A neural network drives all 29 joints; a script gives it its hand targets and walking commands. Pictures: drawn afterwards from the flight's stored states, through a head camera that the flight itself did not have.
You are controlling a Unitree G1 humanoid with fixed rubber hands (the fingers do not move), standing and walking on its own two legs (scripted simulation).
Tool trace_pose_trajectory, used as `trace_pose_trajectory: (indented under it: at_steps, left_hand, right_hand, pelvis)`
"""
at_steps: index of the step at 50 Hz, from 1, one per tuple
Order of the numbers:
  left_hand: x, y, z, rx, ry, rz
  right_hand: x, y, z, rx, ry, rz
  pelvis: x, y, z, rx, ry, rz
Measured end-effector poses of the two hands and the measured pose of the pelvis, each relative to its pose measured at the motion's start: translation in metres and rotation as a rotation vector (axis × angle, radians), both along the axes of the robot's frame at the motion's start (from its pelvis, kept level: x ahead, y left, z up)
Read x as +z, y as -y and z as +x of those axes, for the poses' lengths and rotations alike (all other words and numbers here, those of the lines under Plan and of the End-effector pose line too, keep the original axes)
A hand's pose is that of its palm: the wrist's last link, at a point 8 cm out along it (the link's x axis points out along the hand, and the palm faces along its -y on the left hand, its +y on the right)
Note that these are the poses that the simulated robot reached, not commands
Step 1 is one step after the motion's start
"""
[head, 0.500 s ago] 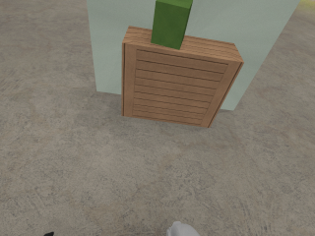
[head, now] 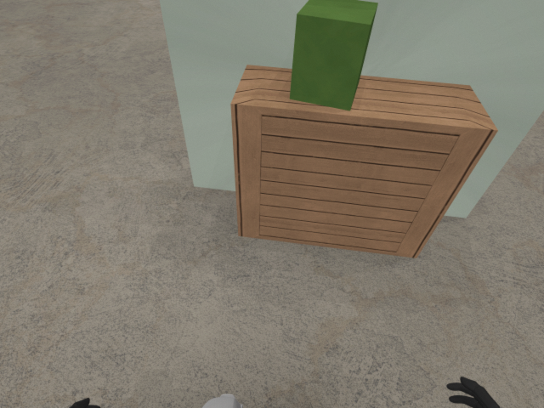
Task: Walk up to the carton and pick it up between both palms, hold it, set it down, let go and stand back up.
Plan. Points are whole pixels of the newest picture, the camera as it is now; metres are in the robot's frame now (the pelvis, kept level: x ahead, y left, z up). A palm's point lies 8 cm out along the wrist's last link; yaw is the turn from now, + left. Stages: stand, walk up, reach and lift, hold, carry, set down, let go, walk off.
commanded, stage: walk up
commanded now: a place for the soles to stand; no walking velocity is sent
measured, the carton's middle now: (332, 52) +1.11 -0.13 +0.06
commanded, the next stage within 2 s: none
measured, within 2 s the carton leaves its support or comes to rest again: neither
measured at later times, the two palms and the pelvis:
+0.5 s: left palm (147, 291) +0.33 +0.25 -0.08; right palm (486, 326) +0.30 -0.36 -0.08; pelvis +0.23 -0.05 -0.01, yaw -1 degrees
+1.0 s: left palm (155, 206) +0.53 +0.29 -0.07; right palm (445, 231) +0.47 -0.32 -0.03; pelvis +0.42 -0.01 +0.02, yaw -1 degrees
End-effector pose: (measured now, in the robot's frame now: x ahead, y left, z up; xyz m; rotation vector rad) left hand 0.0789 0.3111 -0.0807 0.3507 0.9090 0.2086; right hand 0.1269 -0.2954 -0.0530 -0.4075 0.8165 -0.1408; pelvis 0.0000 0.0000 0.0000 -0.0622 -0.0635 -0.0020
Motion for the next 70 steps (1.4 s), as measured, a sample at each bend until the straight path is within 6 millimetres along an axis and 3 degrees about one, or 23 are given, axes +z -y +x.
trace_pose_trajectory:
  at_steps: [3,9,15,20,23,25,30,35,39,42,49,54,58,63,70]
  left_hand:
    - [-0.005,-0.002,0.040,-0.038,-0.003,-0.015]
    - [0.006,0.013,0.104,-0.085,-0.016,-0.069]
    - [0.011,0.029,0.158,-0.102,-0.039,-0.084]
    - [0.014,0.046,0.214,-0.111,-0.031,-0.055]
    - [0.005,0.056,0.244,-0.102,-0.008,-0.020]
    - [0.000,0.058,0.255,-0.086,-0.015,0.001]
    - [0.019,0.044,0.274,-0.042,-0.028,0.062]
    - [0.022,0.029,0.303,-0.020,-0.014,0.070]
    - [0.012,0.011,0.341,-0.024,-0.005,0.051]
    - [0.003,0.003,0.376,-0.057,-0.010,0.033]
    - [0.013,0.016,0.447,-0.112,-0.016,-0.024]
    - [0.018,0.027,0.488,-0.124,-0.026,-0.028]
    - [0.020,0.036,0.523,-0.129,-0.018,-0.003]
    - [0.005,0.040,0.556,-0.098,0.003,0.055]
    - [0.031,0.004,0.577,-0.029,0.008,0.159]
  right_hand:
    - [0.002,-0.002,0.011,-0.037,-0.012,-0.022]
    - [0.031,0.013,0.018,-0.110,-0.099,-0.078]
    - [0.035,0.028,0.051,-0.133,-0.143,-0.077]
    - [0.015,0.045,0.102,-0.132,-0.144,-0.041]
    - [-0.012,0.060,0.142,-0.110,-0.140,-0.022]
    - [-0.026,0.064,0.173,-0.092,-0.129,-0.007]
    - [-0.021,0.053,0.250,-0.046,-0.052,0.028]
    - [-0.016,0.037,0.305,-0.014,-0.025,0.033]
    - [-0.014,0.019,0.338,-0.015,-0.020,0.022]
    - [-0.012,0.012,0.348,-0.047,-0.025,0.002]
    - [0.022,0.025,0.342,-0.135,-0.137,-0.062]
    - [0.027,0.034,0.362,-0.159,-0.168,-0.063]
    - [0.013,0.043,0.395,-0.158,-0.168,-0.037]
    - [-0.029,0.054,0.452,-0.124,-0.161,-0.004]
    - [-0.033,0.028,0.547,-0.045,-0.096,0.030]
  pelvis:
    - [-0.001,-0.008,0.027,-0.003,0.000,0.002]
    - [0.023,-0.004,0.079,-0.002,-0.011,0.006]
    - [0.031,0.010,0.133,0.003,0.001,0.023]
    - [0.021,0.029,0.184,0.002,-0.002,0.053]
    - [0.001,0.045,0.218,0.005,0.003,0.071]
    - [-0.008,0.052,0.234,-0.018,0.014,0.054]
    - [0.000,0.049,0.271,-0.027,0.015,0.033]
    - [0.002,0.036,0.307,-0.016,0.021,0.026]
    - [-0.003,0.016,0.341,-0.013,0.009,0.007]
    - [-0.006,0.004,0.365,-0.014,0.009,0.005]
    - [0.021,0.004,0.416,-0.012,-0.008,0.004]
    - [0.027,0.012,0.453,-0.009,0.004,0.014]
    - [0.022,0.023,0.486,-0.008,0.001,0.033]
    - [-0.009,0.039,0.527,-0.019,0.024,0.038]
    - [-0.005,0.019,0.564,-0.014,0.018,0.015]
